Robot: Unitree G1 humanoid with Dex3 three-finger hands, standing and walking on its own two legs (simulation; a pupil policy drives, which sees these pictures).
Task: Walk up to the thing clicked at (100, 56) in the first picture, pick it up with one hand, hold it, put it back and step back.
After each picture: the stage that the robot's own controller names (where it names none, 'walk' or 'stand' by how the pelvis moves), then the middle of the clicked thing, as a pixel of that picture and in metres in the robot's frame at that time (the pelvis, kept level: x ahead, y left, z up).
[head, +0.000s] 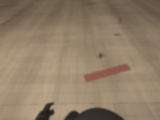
stand; (100, 55) +1.25 -0.16 -0.72
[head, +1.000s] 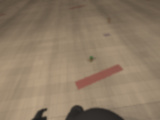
walk; (91, 58) +1.13 +0.12 -0.70
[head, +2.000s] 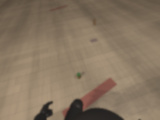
walk; (78, 75) +0.68 +0.26 -0.72
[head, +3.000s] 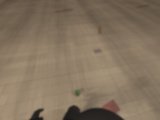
walk; (77, 93) +0.43 +0.17 -0.70
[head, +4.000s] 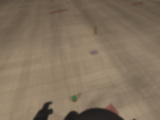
stand; (74, 98) +0.34 +0.20 -0.72
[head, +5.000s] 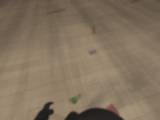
stand; (73, 100) +0.31 +0.21 -0.72
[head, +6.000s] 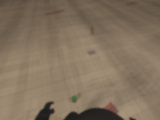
stand; (74, 99) +0.34 +0.20 -0.72
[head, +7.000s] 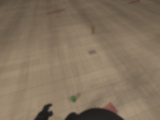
stand; (73, 99) +0.33 +0.21 -0.73
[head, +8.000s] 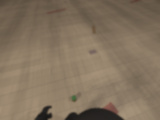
stand; (74, 98) +0.33 +0.21 -0.73
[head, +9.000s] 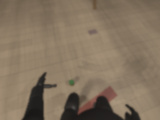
go down; (71, 82) +0.37 +0.20 -0.61
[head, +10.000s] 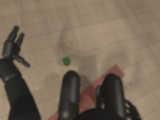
go down; (66, 61) +0.42 +0.20 -0.31
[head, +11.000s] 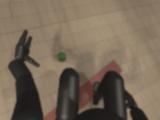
close in; (62, 57) +0.43 +0.21 -0.28
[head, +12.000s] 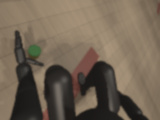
close in; (34, 52) +0.42 +0.24 -0.23
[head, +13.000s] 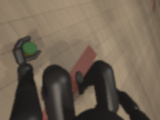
close; (29, 51) +0.42 +0.25 -0.23
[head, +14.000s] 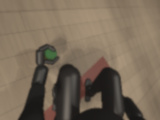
lift; (49, 55) +0.37 +0.25 -0.16
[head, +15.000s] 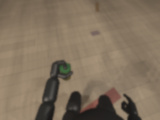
lift; (65, 72) +0.32 +0.18 +0.00
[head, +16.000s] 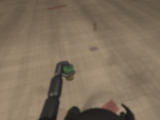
hold; (69, 72) +0.33 +0.17 +0.02
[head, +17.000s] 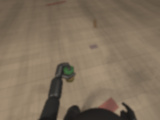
hold; (69, 74) +0.32 +0.17 +0.00
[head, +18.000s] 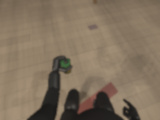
crouch; (66, 66) +0.37 +0.18 -0.06
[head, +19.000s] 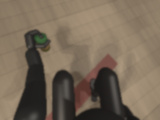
lower; (43, 43) +0.49 +0.27 -0.10
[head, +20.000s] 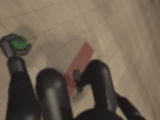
lower; (21, 46) +0.45 +0.26 -0.23
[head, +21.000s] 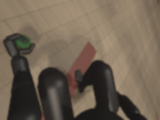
lower; (24, 46) +0.44 +0.26 -0.23
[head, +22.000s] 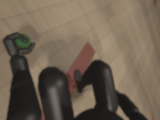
lower; (24, 45) +0.45 +0.26 -0.24
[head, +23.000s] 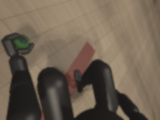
lower; (23, 45) +0.45 +0.26 -0.24
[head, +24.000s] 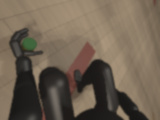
open; (28, 47) +0.44 +0.24 -0.24
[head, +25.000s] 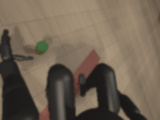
stand; (41, 48) +0.43 +0.23 -0.24
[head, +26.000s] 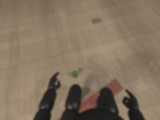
walk; (74, 74) +0.42 +0.18 -0.53
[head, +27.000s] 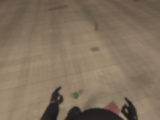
stand; (75, 95) +0.37 +0.17 -0.66
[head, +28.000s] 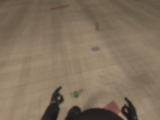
stand; (75, 94) +0.38 +0.18 -0.67
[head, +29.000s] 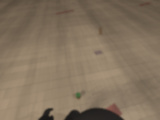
stand; (78, 95) +0.39 +0.17 -0.72
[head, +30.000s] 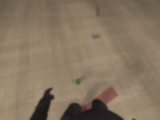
walk; (78, 81) +0.43 +0.10 -0.71
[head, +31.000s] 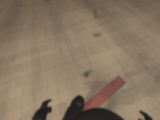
walk; (86, 74) +0.63 +0.12 -0.70
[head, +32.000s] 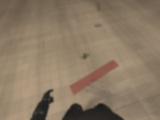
walk; (84, 56) +0.95 +0.17 -0.69
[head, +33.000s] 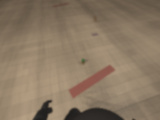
stand; (83, 61) +1.00 +0.19 -0.71
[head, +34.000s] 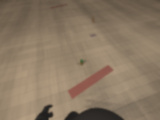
stand; (81, 62) +1.01 +0.20 -0.73
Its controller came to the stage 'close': yes
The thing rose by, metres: 0.71
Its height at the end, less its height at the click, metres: +0.00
